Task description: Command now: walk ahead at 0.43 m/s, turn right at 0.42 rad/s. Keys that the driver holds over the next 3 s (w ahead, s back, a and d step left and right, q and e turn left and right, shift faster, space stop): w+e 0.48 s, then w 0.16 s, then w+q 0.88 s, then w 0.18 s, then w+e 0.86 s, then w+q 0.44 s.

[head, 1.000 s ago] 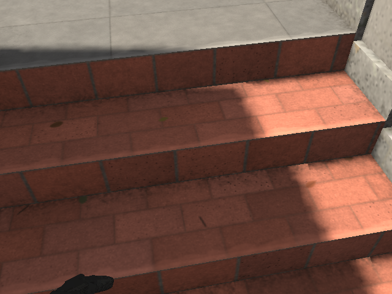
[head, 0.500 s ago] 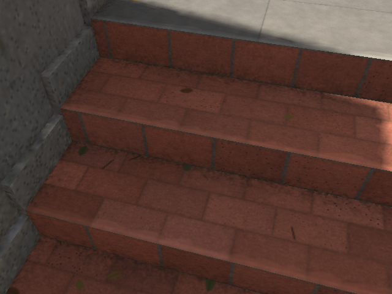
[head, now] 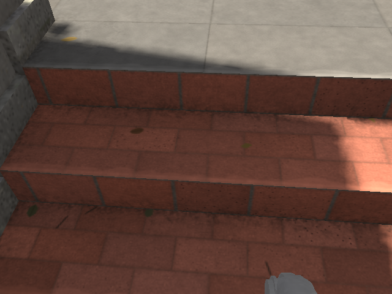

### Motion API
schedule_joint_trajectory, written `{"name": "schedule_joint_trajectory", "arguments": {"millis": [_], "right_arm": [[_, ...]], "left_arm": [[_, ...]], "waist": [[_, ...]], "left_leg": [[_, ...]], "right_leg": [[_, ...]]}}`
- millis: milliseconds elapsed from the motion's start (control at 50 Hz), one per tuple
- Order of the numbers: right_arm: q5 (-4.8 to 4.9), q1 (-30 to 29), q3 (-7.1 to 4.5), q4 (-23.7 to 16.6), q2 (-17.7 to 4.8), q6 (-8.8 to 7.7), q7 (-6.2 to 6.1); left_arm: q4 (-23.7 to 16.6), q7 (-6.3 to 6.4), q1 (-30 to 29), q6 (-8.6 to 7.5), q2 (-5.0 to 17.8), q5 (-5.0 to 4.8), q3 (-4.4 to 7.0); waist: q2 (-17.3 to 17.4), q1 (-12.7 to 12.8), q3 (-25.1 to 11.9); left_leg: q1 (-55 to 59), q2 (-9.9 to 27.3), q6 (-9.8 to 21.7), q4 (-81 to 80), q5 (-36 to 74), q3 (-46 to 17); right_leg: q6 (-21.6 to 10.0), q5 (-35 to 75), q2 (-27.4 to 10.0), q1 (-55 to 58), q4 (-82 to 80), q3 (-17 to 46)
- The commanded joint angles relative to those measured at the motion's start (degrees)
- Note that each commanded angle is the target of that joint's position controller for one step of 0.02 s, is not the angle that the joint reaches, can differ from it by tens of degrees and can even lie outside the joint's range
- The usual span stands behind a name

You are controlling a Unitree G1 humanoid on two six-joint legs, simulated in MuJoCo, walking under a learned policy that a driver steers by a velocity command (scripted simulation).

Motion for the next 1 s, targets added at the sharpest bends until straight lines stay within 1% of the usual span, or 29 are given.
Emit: {"name": "schedule_joint_trajectory", "arguments": {"millis": [20, 80, 100, 120, 140, 160, 180, 200, 220, 260, 300, 360, 420, 460, 500, 520, 560, 600, 620, 640, 660, 680, 700, 740, 780, 800, 880, 960, 1000], "right_arm": [[2.73, -5.44, -1.88, -5.41, -12.92, -2.16, 0.46], [3.46, -2.59, -5.0, -3.79, -19.06, -2.63, -0.32], [2.69, -2.26, -5.56, -3.55, -19.26, -2.55, -0.32], [-0.94, 5.53, -4.24, -4.42, -12.45, -3.15, -0.42], [-0.43, -0.09, -4.08, -6.32, -12.8, -2.32, 0.88], [2.16, -10.89, -5.08, -9.07, -11.3, -1.07, 2.03], [4.73, -14.87, -5.74, -9.7, -10.87, -0.95, 2.06], [3.8, -15.55, -5.44, -9.64, -9.07, -1.46, 0.83], [3.58, -18.95, -4.8, -11.46, -7.11, -1.53, -0.22], [3.55, -19.9, -3.28, -13.4, -5.21, -0.87, -0.62], [3.57, -18.65, -3.18, -13.0, -7.47, 0.93, -0.82], [4.66, -23.75, -2.92, -13.27, -7.76, 0.8, -0.65], [3.77, -35.74, -1.02, -18.51, -5.97, 0.73, -1.77], [4.09, -43.47, -0.76, -22.34, -7.35, 1.25, -3.3], [3.4, -51.89, -0.39, -25.78, -5.71, 3.19, -3.13], [3.47, -46.3, 0.37, -25.43, -2.42, 3.93, -1.97], [4.09, -44.22, -1.06, -25.64, -6.4, 5.02, -0.3], [5.29, -37.7, -2.9, -24.54, -10.85, 4.04, -0.18], [4.72, -24.52, -4.45, -20.4, -13.38, 3.48, -0.82], [4.82, -13.43, -4.9, -15.7, -14.66, 2.87, -1.1], [2.55, -1.56, -5.49, -12.95, -15.96, 3.42, -2.34], [2.18, -0.79, -5.81, -9.61, -15.89, 1.41, -3.31], [3.55, -8.14, -5.97, -9.25, -15.07, 0.29, -3.5], [4.03, -14.97, -3.68, -5.7, -3.57, 0.6, -3.27], [4.66, -19.45, -2.47, -3.29, 0.34, 0.27, -2.85], [3.45, -16.5, -2.52, -1.12, 0.09, 0.12, -2.43], [1.66, -11.14, -3.3, -0.59, -4.02, -0.87, -1.25], [-0.83, 3.2, -2.0, 5.4, -2.44, -0.4, -1.35], [-0.86, 7.22, -1.47, 6.06, -2.35, -1.42, -0.67]], "left_arm": [[-6.88, -1.99, -10.95, -0.05, 2.81, 0.38, 0.99], [-8.59, -2.1, -8.64, -2.2, 3.86, -0.77, 1.95], [-7.13, -0.96, -2.65, -3.4, 5.22, -1.19, 2.87], [-4.51, 0.45, 4.89, -4.77, 8.6, -2.05, 3.28], [0.6, 1.43, 21.91, -4.07, 12.85, -0.69, 4.84], [5.34, 1.81, 33.62, -4.46, 19.1, 1.72, 6.95], [6.7, 2.45, 34.28, -5.67, 20.94, 1.95, 7.93], [8.21, 2.61, 31.65, -6.44, 16.83, 1.15, 7.34], [9.01, 1.93, 22.92, -6.7, 13.07, 0.01, 6.59], [7.98, 0.81, 8.11, -6.14, 6.04, -0.01, 4.28], [9.21, 0.19, 4.23, -6.83, 3.81, 1.04, 3.31], [10.99, 1.32, 11.57, -8.59, 5.1, 3.29, 3.33], [17.1, 1.14, 26.68, -7.55, 2.75, 5.09, 2.4], [17.89, 0.02, 30.29, -8.29, 3.91, 5.57, 2.14], [13.09, -1.36, 23.44, -8.4, 5.27, 2.28, 1.93], [10.04, -1.94, 17.79, -8.55, 6.97, 0.85, 1.88], [9.49, -1.77, 19.55, -10.19, 14.44, -1.76, 3.83], [11.99, -1.99, 23.09, -10.41, 18.32, -1.4, 6.71], [13.3, -2.27, 24.12, -10.12, 15.53, 0.76, 7.42], [14.09, -2.89, 32.85, -9.99, 6.25, 3.32, 5.58], [14.33, -3.7, 24.81, -7.82, 6.41, 1.35, 6.61], [11.95, -3.29, 15.8, -7.68, 7.05, -0.53, 7.4], [11.35, -1.7, 12.26, -7.81, 7.32, -1.34, 7.69], [7.86, 0.64, 7.26, -7.37, 5.44, 0.45, 6.27], [6.2, 1.22, 7.26, -5.99, 2.43, 0.81, 4.63], [4.92, 1.4, 6.63, -5.58, 1.87, 0.76, 3.79], [5.07, -0.42, 2.59, -5.3, 4.02, 0.63, 2.3], [-2.26, 1.45, -12.87, -5.91, 3.95, 0.91, 0.28], [-6.17, 2.57, -20.51, -4.89, 5.01, 0.59, 0.24]], "waist": [[4.89, 4.18, 7.9], [8.18, 5.66, 2.92], [9.66, 6.64, -1.32], [1.03, 4.56, -12.97], [-6.28, 12.97, -16.84], [-12.7, 16.53, -9.99], [-13.46, 15.42, -3.36], [-14.82, 12.88, 0.48], [-8.84, 7.52, 4.79], [-2.87, -1.04, 3.16], [-1.17, -4.21, 4.01], [-8.07, -0.47, 4.26], [-5.48, 4.95, 6.16], [-5.23, 7.45, 4.88], [-7.6, 7.2, 7.12], [-12.09, 2.95, 8.17], [-12.39, 0.98, 4.4], [-14.01, 0.17, 0.84], [-9.3, -2.25, -7.74], [6.54, -0.49, -22.4], [13.9, -8.55, -15.2], [11.64, -8.25, -1.23], [5.95, -4.46, 4.68], [-5.4, 1.68, 1.28], [-5.63, 6.69, 1.32], [-5.36, 7.32, 1.75], [1.04, 5.52, 3.79], [-0.96, 0.14, 7.25], [0.09, -2.15, 6.76]], "left_leg": [[-19.38, 15.3, 14.64, -10.77, 35.2, -0.23], [5.91, 15.55, 13.27, 2.65, 71.34, 1.7], [5.58, 13.76, 11.48, 10.85, 80.75, 3.22], [-16.05, 9.05, 6.48, 24.86, 70.36, -0.54], [-31.52, 0.85, 3.87, 38.51, 35.63, -4.72], [-49.97, -4.66, 3.1, 59.38, 11.35, -14.82], [-56.72, -5.21, 3.64, 77.48, 16.24, -22.36], [-58.4, -5.5, 5.3, 90.0, 19.4, -25.77], [-61.09, -5.75, 6.7, 99.11, 20.36, -24.52], [-62.19, -4.31, 10.84, 106.99, 20.68, -23.8], [-65.33, -1.81, 11.22, 103.99, 19.98, -19.78], [-65.21, -1.4, 9.07, 109.91, 14.99, -11.86], [-84.26, -0.32, 10.61, 110.94, 3.64, -12.98], [-80.93, 2.1, 7.71, 92.83, 7.0, -10.58], [-61.26, 2.87, 3.91, 76.7, 2.5, -3.43], [-43.85, 1.23, 3.02, 75.92, 3.11, -0.32], [-37.37, -4.89, 0.61, 67.38, -0.76, 3.44], [-38.25, -8.03, 2.75, 47.8, -4.03, 1.43], [-22.78, -4.71, 6.82, 44.49, 9.91, -8.57], [4.23, 4.91, 18.2, 33.05, 7.05, -35.12], [8.18, 12.47, 22.7, 12.63, -14.87, -61.64], [-2.25, 10.55, 16.78, 9.66, -33.05, -62.02], [-11.63, 10.62, 16.95, 10.93, -28.85, -56.53], [-16.94, 10.14, 15.58, 12.57, -7.94, -45.88], [-19.59, 6.52, 11.24, 11.91, 1.76, -33.69], [-18.69, 4.77, 9.98, 11.73, 6.89, -28.32], [-25.07, 0.77, 12.35, 6.41, 7.57, -20.51], [-9.26, 4.04, 12.66, 6.91, 1.97, -27.33], [-11.77, 4.37, 13.73, 2.62, 3.94, -27.87]], "right_leg": [[1.06, -7.73, 3.98, 25.48, -9.63, -5.87], [1.49, -21.74, 11.85, 30.35, -34.86, -9.71], [-0.23, -16.31, 13.42, 41.08, -39.57, -6.74], [-7.28, 4.45, 8.39, 69.78, -35.99, 11.19], [-9.68, -11.59, 3.97, 82.44, -57.08, 33.36], [-7.91, -23.21, -3.14, 85.36, -73.27, 52.66], [-3.8, -30.91, -3.07, 77.06, -74.78, 54.39], [-2.54, -33.2, -1.9, 68.4, -74.2, 51.51], [-2.91, -24.26, -1.27, 59.62, -71.93, 44.84], [-2.39, -13.58, 0.34, 48.72, -72.33, 34.96], [-1.75, -8.18, 2.46, 44.87, -73.69, 25.37], [-3.02, -2.95, 5.61, 42.97, -76.4, 19.09], [-3.99, -6.57, 1.65, 60.8, -75.8, 25.28], [-3.65, -6.12, 1.99, 62.81, -77.8, 25.85], [-6.05, -2.8, -0.15, 47.34, -88.62, 24.64], [-7.0, 11.75, -1.4, 36.62, -90.52, 21.07], [-7.87, 53.97, -4.15, 48.6, -85.73, 20.54], [-4.87, 79.57, -4.79, 72.37, -75.26, 18.19], [-1.38, 79.05, -1.47, 69.86, -59.56, 16.3], [0.62, 49.13, 5.24, 49.05, -45.55, 18.08], [3.26, 2.11, 15.61, 29.04, -22.25, 22.49], [2.06, 6.53, 14.18, 17.45, -3.42, 25.4], [1.23, 9.66, 13.19, 14.48, 4.18, 23.8], [-2.36, 10.3, 12.22, 13.15, 13.36, 22.63], [-4.03, 8.27, 9.9, 8.19, 14.38, 21.26], [-4.02, 8.8, 9.51, 4.57, 15.19, 18.89], [-0.86, 5.16, 5.19, 3.54, 22.32, 6.5], [-3.76, 0.69, 2.22, -15.4, 21.21, 7.03], [0.37, 6.69, 0.27, -7.56, 2.76, 3.7]]}}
